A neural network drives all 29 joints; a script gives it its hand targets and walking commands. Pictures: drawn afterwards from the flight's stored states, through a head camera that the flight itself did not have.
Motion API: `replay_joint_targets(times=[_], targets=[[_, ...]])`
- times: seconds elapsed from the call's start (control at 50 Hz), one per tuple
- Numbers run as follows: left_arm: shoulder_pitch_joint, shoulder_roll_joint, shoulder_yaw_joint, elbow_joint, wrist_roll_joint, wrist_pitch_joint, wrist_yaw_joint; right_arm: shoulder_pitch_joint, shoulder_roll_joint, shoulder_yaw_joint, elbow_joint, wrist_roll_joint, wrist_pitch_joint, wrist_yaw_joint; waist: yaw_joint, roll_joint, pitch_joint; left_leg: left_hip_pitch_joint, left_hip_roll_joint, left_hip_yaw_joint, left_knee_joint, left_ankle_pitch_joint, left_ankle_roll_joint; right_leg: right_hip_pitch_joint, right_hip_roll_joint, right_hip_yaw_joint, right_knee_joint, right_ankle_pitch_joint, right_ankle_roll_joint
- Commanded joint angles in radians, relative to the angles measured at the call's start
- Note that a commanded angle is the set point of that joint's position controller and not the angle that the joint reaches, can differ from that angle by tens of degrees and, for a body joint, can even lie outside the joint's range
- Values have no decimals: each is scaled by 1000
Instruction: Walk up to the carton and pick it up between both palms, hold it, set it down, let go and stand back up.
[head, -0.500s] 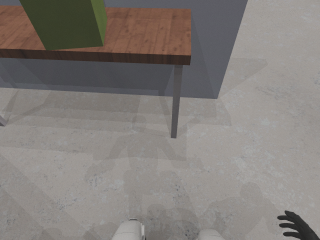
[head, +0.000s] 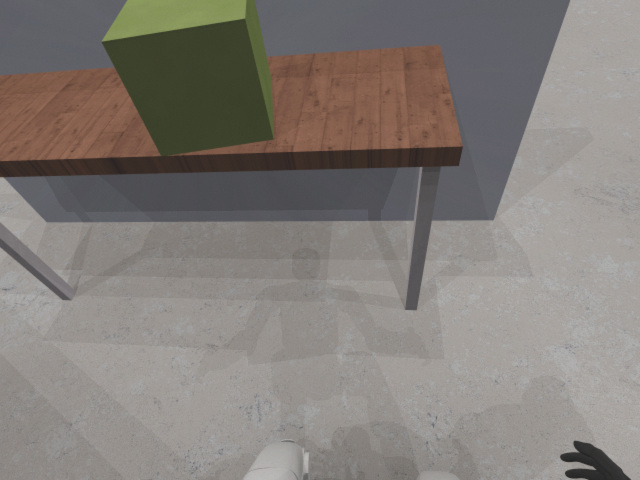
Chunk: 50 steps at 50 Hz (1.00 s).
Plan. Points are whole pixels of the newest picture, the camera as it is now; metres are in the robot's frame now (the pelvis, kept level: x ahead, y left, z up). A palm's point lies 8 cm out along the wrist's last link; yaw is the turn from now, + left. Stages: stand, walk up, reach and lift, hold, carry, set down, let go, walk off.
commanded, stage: walk up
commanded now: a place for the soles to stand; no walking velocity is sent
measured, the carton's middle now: (204, 65) +0.91 +0.27 +0.09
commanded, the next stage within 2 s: none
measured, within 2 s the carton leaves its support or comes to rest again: neither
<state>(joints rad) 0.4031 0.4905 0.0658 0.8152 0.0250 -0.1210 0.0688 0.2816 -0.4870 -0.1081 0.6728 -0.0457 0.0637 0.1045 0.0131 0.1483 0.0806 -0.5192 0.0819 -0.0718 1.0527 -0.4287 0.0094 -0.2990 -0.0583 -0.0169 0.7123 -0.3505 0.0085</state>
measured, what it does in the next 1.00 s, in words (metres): steps to the left: left foot, then right foot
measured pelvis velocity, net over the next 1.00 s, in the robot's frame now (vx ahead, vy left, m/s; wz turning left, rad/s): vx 0.15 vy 0.21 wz -0.10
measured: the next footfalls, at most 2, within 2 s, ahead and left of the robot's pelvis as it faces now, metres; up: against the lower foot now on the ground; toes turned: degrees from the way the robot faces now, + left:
left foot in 0.12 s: +0.15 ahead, +0.24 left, +0.00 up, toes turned +3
right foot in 0.64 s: +0.21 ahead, +0.05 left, +0.00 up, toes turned -7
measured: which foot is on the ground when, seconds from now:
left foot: up 0.00-0.10, down 0.12-0.68, up 0.70-0.90, down 0.92-1.00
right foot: down 0.00-0.14, up 0.16-0.62, down 0.64-1.00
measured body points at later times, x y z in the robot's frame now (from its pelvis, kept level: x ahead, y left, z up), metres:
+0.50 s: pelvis +0.10 +0.17 +0.01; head +0.12 +0.16 +0.46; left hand +0.22 +0.50 -0.08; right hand +0.11 -0.18 -0.09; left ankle +0.11 +0.24 -0.71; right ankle +0.16 +0.06 -0.68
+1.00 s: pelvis +0.15 +0.21 -0.01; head +0.17 +0.22 +0.43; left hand +0.26 +0.54 -0.12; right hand +0.23 -0.13 -0.10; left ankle +0.25 +0.35 -0.71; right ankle +0.18 +0.06 -0.70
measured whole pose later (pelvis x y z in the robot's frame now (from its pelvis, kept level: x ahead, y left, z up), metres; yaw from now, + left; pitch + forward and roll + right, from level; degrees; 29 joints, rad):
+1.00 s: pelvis +0.15 +0.21 -0.01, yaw -5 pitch -5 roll +1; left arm 0.23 0.46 0.04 0.81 0.01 0.01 0.00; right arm 0.23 -0.43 -0.05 0.81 -0.01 -0.05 -0.01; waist 0.04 -0.04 0.13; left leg -0.42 0.04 0.03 0.81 -0.30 -0.03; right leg -0.41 -0.05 0.07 0.95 -0.50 -0.04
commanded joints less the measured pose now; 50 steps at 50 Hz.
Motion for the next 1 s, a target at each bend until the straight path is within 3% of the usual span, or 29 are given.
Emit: replay_joint_targets(times=[0.0, 0.04, 0.06, 0.08, 0.1, 0.12, 0.14, 0.16, 0.18, 0.22, 0.26, 0.4, 0.44, 0.52, 0.58, 0.6, 0.62, 0.64, 0.66, 0.68, 0.7, 0.74, 0.82, 0.88, 0.9, 0.92, 0.94, 0.96, 0.98], targets=[[11, 334, 102, -66, 3, -17, 10, -43, -152, -65, -88, 9, -23, 3, 17, -359, 25, -81, 45, 33, -126, -1, -4, -6, -221, 239, -247, 55, -247], [-41, 356, 107, -78, 5, -10, 9, -3, -162, -73, -65, 18, -31, 6, -17, -397, 11, 51, 31, 70, -212, 13, 4, -104, -191, 190, -220, -35, -214], [-90, 353, 100, -85, 5, -6, 7, 52, -164, -79, -38, 19, -36, 7, -59, -364, -15, 207, 10, 105, -281, 58, 15, -220, -164, 135, -177, -79, -194], [-119, 338, 91, -85, 3, 1, 7, 147, -164, -90, -3, 19, -41, 5, -119, -314, -42, 366, -27, 144, -323, 91, 19, -326, -126, 69, -63, -116, -164], [-104, 266, 70, -81, 7, 11, 8, 264, -194, -107, 43, 12, -49, -2, -168, -134, -98, 527, -71, 119, -351, 36, 22, -421, -51, 5, 194, -126, -128], [-95, 155, 36, -83, -2, 15, 11, 318, -268, -118, 46, 5, -58, -15, -215, 182, -85, 485, 31, -122, -554, -157, 35, -505, 72, -51, 510, -201, -83], [-77, 140, 21, -97, -22, 23, 21, 200, -360, -122, -10, 17, -68, -26, -176, 294, -52, 356, 241, -593, -847, -394, 123, -576, 137, 31, 660, -297, -41], [-51, 221, 35, -69, -13, 27, 24, 87, -385, -122, -22, 41, -67, -27, -118, 206, -25, 251, 333, -730, -915, -583, 217, -490, 60, 125, 691, -233, -56], [-53, 267, 48, -50, -19, 22, 19, 16, -366, -120, -30, 42, -62, -28, -77, 85, 16, 207, 318, -634, -878, -581, 247, -466, 15, 108, 673, -178, -53], [6, 276, 57, -1, -19, 20, 0, -9, -273, -97, -28, 30, -79, -43, -49, -20, 20, 232, 194, -407, -750, -354, 157, -427, -12, 94, 612, -62, -50], [-9, 251, 56, 4, -18, 20, -18, 9, -246, -68, -13, 22, -97, -45, -48, -4, 35, 176, 160, -343, -740, -227, 136, -343, -7, 54, 504, -28, -45], [-113, 201, 35, -49, -6, 19, -69, 98, -228, -57, 16, 25, -126, -52, -70, -14, 39, 303, 242, -304, -790, -49, 215, -298, -7, 63, 196, -62, -36], [-114, 194, 30, -45, -3, 23, -73, 87, -214, -46, 12, 28, -125, -60, -62, -41, 34, 314, 226, -249, -764, 93, 208, -265, -3, 46, 152, -33, -39], [-150, 132, 12, -46, -15, 29, -64, 101, -192, -24, 24, 38, -122, -82, -56, -51, 9, 370, 191, -121, -642, 701, 151, -178, 29, -13, 72, 27, -56], [-104, 111, 11, -33, -26, 33, -54, 90, -182, -17, 25, 41, -103, -87, -19, -73, -62, 373, 102, 23, -460, 879, 102, -11, 77, -87, -108, 135, -84], [-26, 116, 21, -17, -24, 32, -45, 69, -177, -14, 8, 46, -97, -88, 25, -82, -122, 333, 74, 67, -332, 858, 64, 126, 89, -77, -205, 178, -106], [64, 173, 45, 3, -16, 32, -35, 45, -141, -4, -15, 50, -102, -88, 80, -150, -193, 173, 16, 95, -167, 754, 15, 352, 14, 50, -207, 248, -162], [133, 243, 75, 5, -19, 32, -25, 34, -80, 16, -40, 56, -108, -86, 129, -335, -236, -71, -110, 134, 115, 404, -38, 504, -248, 417, -226, 409, -296], [99, 242, 72, -21, -30, 35, -22, 38, -104, 15, -43, 44, -100, -98, 83, -331, -208, -199, -98, 44, 211, -193, -34, 508, -399, 609, -235, 589, -413], [25, 245, 67, -56, -26, 38, -18, 13, -154, 3, -23, 35, -88, -108, 62, -266, -181, -202, -36, -44, 230, -234, -15, 435, -443, 645, -240, 529, -444], [-37, 233, 65, -69, -27, 39, -19, 11, -164, 5, -11, 39, -86, -109, 30, -195, -120, -183, -15, -60, 173, -196, -7, 329, -395, 534, -253, 491, -405], [-135, 203, 38, -94, -17, 37, -24, 68, -156, -3, 24, 47, -92, -96, -13, -206, -62, -36, -15, 16, 45, -93, -1, 137, -233, 272, -232, 504, -296], [-200, 192, 33, -99, 5, 49, -48, 85, -93, 1, 74, 55, -96, -91, -18, -349, -42, 244, -26, 109, -228, 72, 1, -180, -135, 146, -186, 358, -255], [-219, 158, 22, -101, -14, 82, -63, 108, -116, -9, 130, 42, -121, -113, -30, -283, -66, 387, -70, 156, -452, 310, 4, -221, -52, 86, 9, 196, -170], [-209, 124, 12, -94, -14, 97, -65, 106, -143, -16, 133, 34, -128, -123, -46, -208, -74, 405, -40, 92, -485, 235, 20, -262, -31, 79, 80, 71, -139], [-192, 81, 3, -101, -15, 109, -70, 117, -222, -31, 125, 19, -134, -132, -62, -52, -94, 367, 127, -170, -563, 108, 73, -313, 32, 63, 220, -70, -102], [-138, 97, 9, -86, -14, 128, -66, 19, -284, -36, 87, 27, -135, -134, -30, 27, -62, 174, 330, -445, -757, -194, 195, -258, 52, 68, 324, -261, -60], [-157, 183, 34, -57, -8, 142, -61, -72, -317, -41, 80, 36, -129, -133, -22, 53, -13, 48, 384, -511, -828, -395, 257, -222, 7, 117, 393, -257, -51], [-136, 219, 44, -26, -10, 146, -69, -145, -294, -43, 72, 35, -127, -135, 4, 10, 24, 21, 355, -444, -804, -366, 237, -205, -12, 93, 413, -218, -45]])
